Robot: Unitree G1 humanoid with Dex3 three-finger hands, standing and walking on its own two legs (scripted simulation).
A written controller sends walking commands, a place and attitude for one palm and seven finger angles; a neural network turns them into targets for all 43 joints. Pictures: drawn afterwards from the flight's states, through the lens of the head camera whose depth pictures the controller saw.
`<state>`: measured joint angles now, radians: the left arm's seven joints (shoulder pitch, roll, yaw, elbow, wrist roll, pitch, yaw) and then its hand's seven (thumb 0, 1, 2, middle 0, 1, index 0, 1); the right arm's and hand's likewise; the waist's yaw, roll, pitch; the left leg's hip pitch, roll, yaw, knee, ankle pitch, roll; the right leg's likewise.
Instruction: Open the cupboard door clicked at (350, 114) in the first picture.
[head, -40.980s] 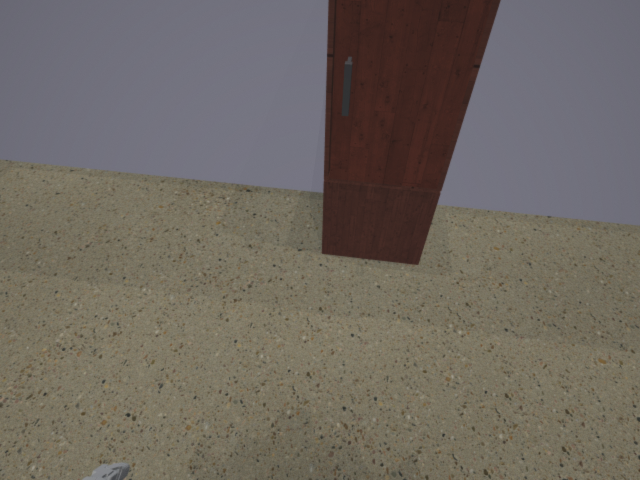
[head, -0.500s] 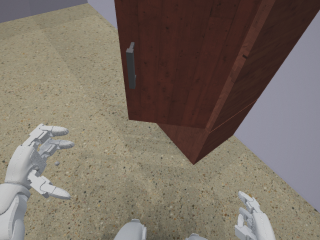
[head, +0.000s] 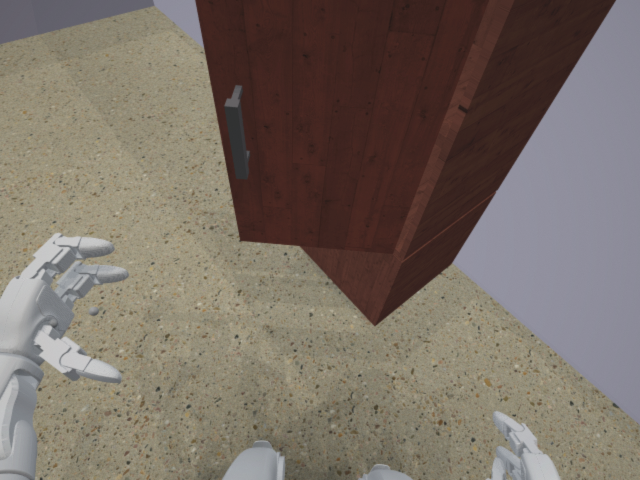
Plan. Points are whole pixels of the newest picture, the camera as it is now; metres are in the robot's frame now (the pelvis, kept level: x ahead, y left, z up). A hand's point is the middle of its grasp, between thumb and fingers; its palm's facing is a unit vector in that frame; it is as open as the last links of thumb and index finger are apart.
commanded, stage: raise the hand with hooked fingers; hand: left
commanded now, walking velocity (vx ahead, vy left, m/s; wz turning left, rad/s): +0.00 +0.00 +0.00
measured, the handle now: (240, 134) +0.61 +0.16 +0.05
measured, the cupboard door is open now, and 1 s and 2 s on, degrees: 47 47 47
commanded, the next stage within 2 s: move the hooked fingers beside the handle in 0.16 s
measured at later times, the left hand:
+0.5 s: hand (122, 282) +0.32 +0.25 +0.06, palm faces -0.01 -1.00 -0.02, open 14.0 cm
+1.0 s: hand (153, 232) +0.40 +0.24 +0.05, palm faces -0.04 -1.00 -0.01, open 14.0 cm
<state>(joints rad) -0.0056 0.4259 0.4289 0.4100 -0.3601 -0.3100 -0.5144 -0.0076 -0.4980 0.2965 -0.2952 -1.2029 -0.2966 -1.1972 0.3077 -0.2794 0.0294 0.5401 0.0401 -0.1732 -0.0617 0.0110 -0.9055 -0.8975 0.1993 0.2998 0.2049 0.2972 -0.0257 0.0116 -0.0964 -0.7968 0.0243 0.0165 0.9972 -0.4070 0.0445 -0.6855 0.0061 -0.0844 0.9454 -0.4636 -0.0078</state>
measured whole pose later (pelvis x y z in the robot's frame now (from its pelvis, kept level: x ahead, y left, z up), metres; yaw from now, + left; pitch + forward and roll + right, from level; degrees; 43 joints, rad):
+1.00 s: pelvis +0.01 +0.00 -0.01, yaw -1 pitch +16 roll -3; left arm -0.45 0.47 0.40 0.80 -0.26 -0.35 -0.47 -0.01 -0.50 0.30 -0.29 -1.20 -0.30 -1.20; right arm 0.33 -0.28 0.02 0.61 0.04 -0.07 -0.06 0.01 -0.91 -0.90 0.20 0.30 0.20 0.30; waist -0.07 0.01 -0.11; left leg -0.89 0.03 0.02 1.04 -0.43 0.04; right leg -0.79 0.02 -0.08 0.99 -0.49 -0.01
